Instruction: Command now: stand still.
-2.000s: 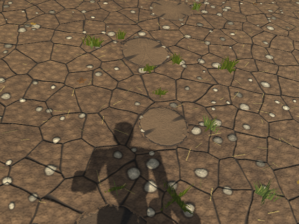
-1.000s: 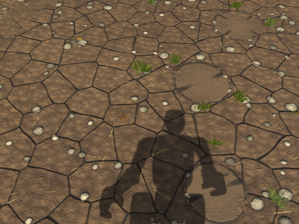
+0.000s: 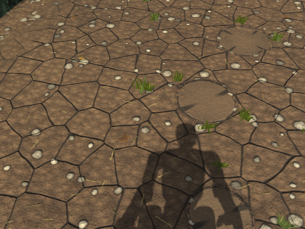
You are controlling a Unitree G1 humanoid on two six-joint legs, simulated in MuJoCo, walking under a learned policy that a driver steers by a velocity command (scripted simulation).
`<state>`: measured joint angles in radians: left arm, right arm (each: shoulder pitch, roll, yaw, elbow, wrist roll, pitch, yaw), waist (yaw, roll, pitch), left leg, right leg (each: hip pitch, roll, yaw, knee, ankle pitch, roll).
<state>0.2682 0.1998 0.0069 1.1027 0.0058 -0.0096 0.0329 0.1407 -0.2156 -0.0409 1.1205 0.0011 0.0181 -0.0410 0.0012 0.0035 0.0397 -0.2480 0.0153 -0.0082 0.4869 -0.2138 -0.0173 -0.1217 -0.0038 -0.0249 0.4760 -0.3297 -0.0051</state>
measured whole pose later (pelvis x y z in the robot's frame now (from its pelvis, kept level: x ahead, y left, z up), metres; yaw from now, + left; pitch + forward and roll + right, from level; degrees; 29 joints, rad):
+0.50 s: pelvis +0.10 +0.03 +0.00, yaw -10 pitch +0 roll +1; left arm 0.24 0.26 0.08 0.94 -0.04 -0.06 0.00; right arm 0.38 -0.21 -0.04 1.11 0.00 -0.11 -0.01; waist -0.04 -0.03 -0.01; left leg -0.04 -0.01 0.13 0.33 -0.30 0.03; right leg -0.55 -0.04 0.06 1.14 -0.23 -0.07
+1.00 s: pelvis +0.34 -0.11 +0.00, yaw -25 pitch +0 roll -1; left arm 0.26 0.23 0.07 0.86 -0.01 -0.08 -0.04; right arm 0.16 -0.28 -0.06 0.87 0.01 -0.11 -0.02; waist 0.02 0.03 0.04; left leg -0.60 0.16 -0.06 1.15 -0.25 0.01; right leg -0.22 0.12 -0.03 0.37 -0.16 -0.12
